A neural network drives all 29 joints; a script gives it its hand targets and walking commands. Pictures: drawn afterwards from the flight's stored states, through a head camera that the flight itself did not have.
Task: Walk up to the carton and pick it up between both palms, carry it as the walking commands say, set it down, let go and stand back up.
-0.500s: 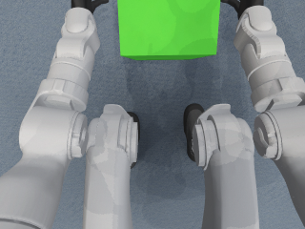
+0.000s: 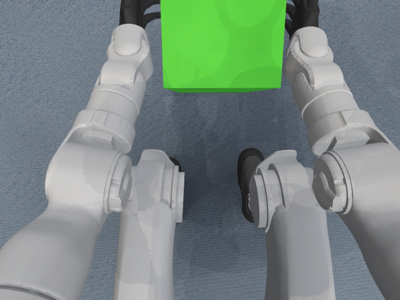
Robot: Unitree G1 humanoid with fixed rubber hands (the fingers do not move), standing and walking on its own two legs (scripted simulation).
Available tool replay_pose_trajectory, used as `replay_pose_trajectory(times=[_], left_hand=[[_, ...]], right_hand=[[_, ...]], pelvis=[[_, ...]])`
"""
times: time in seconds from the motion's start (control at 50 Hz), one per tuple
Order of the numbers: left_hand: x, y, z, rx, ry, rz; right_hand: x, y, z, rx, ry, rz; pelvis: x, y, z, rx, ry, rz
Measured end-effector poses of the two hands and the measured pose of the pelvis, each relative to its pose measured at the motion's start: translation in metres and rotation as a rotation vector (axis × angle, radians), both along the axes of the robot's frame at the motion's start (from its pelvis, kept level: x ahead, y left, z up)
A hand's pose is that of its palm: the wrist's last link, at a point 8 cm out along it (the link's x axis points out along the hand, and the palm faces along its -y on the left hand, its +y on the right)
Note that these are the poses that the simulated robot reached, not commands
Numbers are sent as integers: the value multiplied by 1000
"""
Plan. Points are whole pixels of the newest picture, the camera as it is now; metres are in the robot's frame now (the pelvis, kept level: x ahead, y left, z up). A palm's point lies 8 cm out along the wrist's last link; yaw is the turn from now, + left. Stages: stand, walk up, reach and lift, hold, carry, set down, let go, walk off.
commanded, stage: reach and lift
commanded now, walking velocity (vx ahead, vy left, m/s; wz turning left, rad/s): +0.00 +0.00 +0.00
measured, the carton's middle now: (216, 46) +0.50 -0.01 -0.25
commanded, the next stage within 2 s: none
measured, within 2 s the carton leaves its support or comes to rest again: leaves its support in 0.52 s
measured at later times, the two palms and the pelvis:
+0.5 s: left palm (130, 24) +0.52 +0.13 -0.17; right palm (297, 22) +0.52 -0.13 -0.17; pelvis +0.01 +0.00 -0.01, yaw +1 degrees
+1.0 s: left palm (119, 0) +0.53 +0.13 -0.10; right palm (313, 10) +0.52 -0.13 -0.11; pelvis +0.00 +0.00 +0.01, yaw +1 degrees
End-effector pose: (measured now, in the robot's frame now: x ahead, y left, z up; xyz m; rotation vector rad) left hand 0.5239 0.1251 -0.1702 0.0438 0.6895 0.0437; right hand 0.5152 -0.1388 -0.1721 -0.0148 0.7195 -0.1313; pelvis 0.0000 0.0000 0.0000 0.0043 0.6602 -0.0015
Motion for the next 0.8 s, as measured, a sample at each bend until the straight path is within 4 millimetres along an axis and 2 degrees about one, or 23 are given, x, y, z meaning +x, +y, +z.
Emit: replay_pose_trajectory(times=[0.2,0.3,0.5,0.8], left_hand=[[4,-2,2,-3,37,32],[0,-2,3,-12,45,32],[-3,5,5,-15,44,53],[3,1,37,2,-19,72]], right_hand=[[4,4,2,3,27,2],[7,3,4,2,42,19],[6,9,5,2,53,31],[0,9,25,30,0,-10]], pelvis=[[1,1,-10,-3,-17,16],[5,2,-15,-4,-21,19],[10,2,-14,-3,-11,22],[4,3,-8,-8,-34,28]])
